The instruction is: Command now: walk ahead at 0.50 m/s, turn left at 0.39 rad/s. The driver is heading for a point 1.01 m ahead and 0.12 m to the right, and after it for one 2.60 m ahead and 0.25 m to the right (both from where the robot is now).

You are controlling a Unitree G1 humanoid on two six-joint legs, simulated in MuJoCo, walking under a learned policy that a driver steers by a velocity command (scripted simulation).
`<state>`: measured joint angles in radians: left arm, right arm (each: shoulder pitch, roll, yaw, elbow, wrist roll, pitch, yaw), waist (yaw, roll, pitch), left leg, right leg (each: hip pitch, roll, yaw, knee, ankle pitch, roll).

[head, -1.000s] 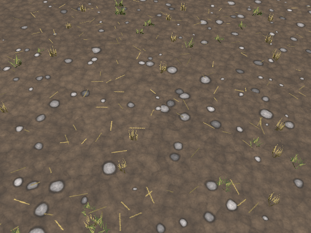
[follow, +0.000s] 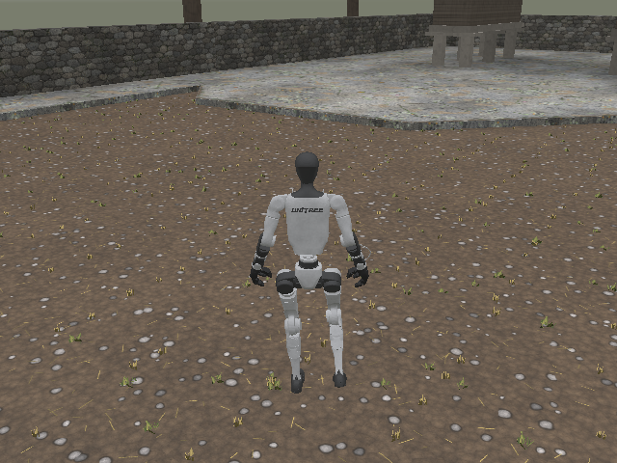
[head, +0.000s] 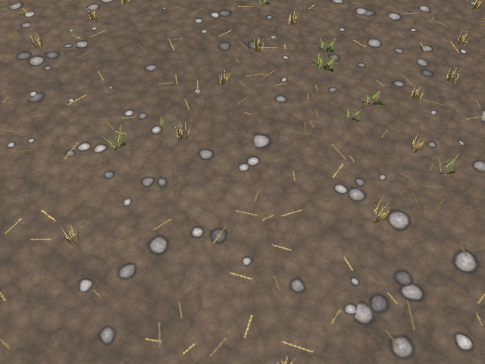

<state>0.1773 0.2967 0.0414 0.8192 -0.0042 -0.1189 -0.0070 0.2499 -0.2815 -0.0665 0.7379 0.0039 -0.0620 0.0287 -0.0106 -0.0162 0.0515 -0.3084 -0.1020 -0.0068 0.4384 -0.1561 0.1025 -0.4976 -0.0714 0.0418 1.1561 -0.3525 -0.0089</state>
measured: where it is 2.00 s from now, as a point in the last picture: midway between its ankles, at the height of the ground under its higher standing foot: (278, 203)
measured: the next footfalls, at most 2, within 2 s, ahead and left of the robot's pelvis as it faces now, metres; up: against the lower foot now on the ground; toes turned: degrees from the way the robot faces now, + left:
right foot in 0.34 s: +0.39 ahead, -0.15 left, +0.00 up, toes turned +3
left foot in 0.86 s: +0.67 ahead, +0.11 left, +0.00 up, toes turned +3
